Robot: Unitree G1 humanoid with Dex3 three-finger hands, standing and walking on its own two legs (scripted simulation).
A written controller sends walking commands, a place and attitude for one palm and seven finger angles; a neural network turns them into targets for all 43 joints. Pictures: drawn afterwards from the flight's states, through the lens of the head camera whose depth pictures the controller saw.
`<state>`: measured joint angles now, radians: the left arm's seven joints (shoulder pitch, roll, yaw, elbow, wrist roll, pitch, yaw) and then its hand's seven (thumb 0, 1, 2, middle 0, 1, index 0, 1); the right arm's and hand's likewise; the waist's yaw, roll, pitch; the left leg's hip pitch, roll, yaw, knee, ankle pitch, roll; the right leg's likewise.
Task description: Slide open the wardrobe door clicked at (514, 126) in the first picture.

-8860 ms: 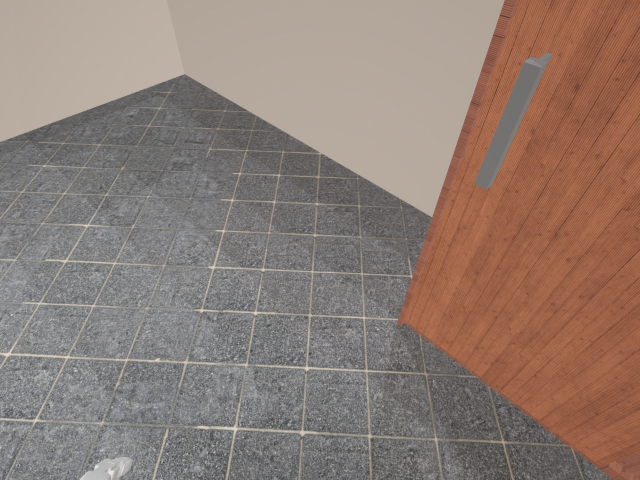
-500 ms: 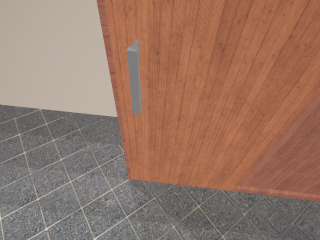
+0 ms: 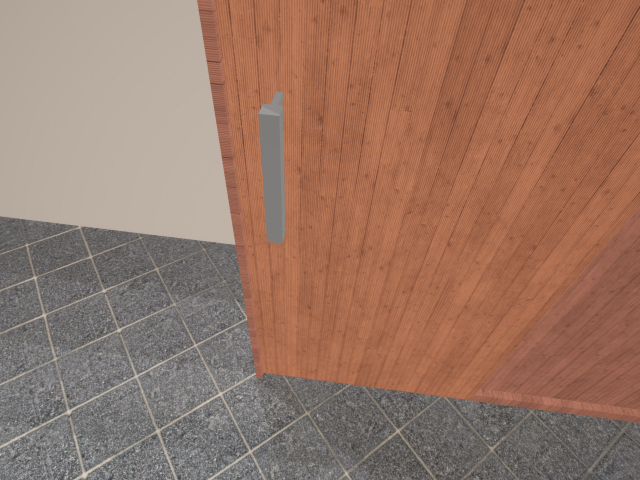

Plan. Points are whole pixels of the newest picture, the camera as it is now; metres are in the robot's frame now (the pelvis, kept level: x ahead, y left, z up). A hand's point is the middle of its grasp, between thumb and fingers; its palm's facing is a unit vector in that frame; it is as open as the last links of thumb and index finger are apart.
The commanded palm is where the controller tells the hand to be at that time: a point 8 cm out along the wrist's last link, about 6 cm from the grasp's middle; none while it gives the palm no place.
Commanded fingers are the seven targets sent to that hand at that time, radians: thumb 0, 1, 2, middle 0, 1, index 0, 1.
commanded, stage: shuffle to correct the standing spot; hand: left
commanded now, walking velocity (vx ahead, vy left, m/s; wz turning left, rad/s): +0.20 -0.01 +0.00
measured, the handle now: (277, 173) +0.53 +0.11 +0.10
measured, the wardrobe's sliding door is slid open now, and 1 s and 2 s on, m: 0.00 0.00 0.00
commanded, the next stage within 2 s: come to a stop and stand still in 0.02 s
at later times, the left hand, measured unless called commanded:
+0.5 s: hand out of the picture +0.12 +0.17 -0.18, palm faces +0.05 -0.97 -0.24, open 7.3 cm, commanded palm none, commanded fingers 0.00 0.90 0.90 -0.20 -0.30 -0.20 -0.30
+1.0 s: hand out of the picture +0.01 +0.20 -0.17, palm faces +0.04 -0.99 -0.14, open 7.4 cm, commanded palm none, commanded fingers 0.00 0.90 0.90 -0.20 -0.30 -0.20 -0.30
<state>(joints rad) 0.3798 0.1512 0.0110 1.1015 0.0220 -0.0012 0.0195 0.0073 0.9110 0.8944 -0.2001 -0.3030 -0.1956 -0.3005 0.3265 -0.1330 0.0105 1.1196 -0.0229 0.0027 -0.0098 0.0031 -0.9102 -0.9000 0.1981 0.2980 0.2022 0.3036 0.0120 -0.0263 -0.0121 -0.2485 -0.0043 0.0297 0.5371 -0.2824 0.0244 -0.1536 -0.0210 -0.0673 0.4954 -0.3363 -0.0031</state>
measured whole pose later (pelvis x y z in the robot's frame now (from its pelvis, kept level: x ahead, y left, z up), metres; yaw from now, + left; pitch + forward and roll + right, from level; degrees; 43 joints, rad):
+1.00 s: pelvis +0.03 +0.03 +0.01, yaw +0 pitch +1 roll -1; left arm 0.32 0.17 0.04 1.09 0.03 0.05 0.01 0.01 0.91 0.89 -0.20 -0.30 -0.19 -0.30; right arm 0.22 -0.15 -0.03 1.03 -0.03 -0.01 -0.03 -0.01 -0.95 -0.90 0.20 0.30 0.21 0.30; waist 0.00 -0.04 0.01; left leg -0.24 0.00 0.12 0.40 -0.17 0.07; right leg -0.29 -0.05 -0.03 0.76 -0.42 0.03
